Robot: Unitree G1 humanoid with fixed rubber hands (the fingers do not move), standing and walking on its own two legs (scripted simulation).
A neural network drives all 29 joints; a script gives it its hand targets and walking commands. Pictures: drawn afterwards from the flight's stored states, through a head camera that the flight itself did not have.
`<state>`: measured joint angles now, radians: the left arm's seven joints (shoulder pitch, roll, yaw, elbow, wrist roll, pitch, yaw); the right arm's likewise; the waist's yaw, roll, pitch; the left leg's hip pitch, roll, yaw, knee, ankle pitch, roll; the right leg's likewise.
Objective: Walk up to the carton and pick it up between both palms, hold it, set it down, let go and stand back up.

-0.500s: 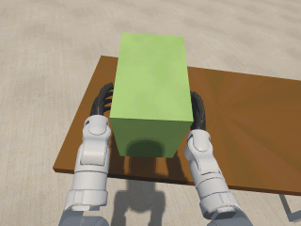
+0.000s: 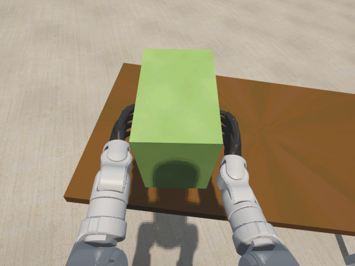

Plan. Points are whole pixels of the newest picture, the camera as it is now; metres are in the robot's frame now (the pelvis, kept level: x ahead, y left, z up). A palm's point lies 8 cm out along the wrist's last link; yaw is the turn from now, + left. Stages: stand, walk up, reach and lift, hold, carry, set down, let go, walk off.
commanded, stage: set down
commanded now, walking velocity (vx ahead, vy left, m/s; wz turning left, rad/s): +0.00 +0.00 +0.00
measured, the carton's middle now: (177, 122) +0.43 +0.00 +0.08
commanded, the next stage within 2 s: none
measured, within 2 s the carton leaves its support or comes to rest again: neither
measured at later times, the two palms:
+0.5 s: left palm (127, 145) +0.38 +0.12 +0.04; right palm (230, 149) +0.37 -0.13 +0.06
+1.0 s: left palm (133, 151) +0.41 +0.11 -0.02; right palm (225, 152) +0.40 -0.14 +0.00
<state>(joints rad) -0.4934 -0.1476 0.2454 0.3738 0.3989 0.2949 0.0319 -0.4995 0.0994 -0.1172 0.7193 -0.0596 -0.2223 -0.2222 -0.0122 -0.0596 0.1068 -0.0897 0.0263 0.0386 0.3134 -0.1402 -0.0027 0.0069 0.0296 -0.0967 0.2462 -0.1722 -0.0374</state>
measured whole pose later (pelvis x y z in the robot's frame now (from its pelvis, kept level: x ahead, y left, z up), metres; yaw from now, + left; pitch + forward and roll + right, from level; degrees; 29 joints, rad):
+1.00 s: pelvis +0.02 +0.00 +0.00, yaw -3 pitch +16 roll -1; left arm -0.66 -0.09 0.40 1.04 0.35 -0.32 0.15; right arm -0.70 0.09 -0.46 1.14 -0.38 -0.57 -0.17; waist 0.00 -0.01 -0.06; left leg -0.49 0.05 0.08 0.34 -0.13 0.00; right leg -0.40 0.05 -0.06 0.26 -0.14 -0.04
